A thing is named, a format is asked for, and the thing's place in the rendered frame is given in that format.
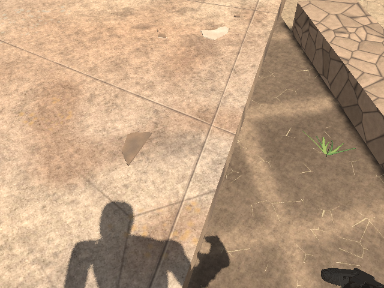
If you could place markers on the robot right hand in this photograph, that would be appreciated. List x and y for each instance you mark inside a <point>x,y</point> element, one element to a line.
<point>347,278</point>

